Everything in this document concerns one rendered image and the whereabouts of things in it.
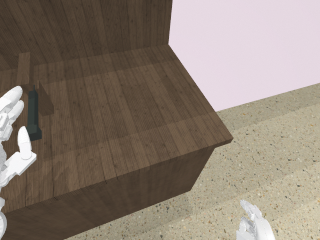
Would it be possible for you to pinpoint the tap lever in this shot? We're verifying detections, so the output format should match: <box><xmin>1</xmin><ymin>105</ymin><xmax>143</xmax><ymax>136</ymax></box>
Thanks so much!
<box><xmin>25</xmin><ymin>85</ymin><xmax>42</xmax><ymax>142</ymax></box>

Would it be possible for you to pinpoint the left robot hand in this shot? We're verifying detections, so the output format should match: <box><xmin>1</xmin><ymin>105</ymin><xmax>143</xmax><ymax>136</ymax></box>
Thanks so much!
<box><xmin>0</xmin><ymin>86</ymin><xmax>37</xmax><ymax>192</ymax></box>

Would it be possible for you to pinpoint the counter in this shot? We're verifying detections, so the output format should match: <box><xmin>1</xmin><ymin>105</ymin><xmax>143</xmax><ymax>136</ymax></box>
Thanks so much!
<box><xmin>0</xmin><ymin>0</ymin><xmax>234</xmax><ymax>240</ymax></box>

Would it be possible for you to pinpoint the right robot hand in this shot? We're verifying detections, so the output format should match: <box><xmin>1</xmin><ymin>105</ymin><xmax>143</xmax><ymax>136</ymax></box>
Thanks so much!
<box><xmin>236</xmin><ymin>199</ymin><xmax>276</xmax><ymax>240</ymax></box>

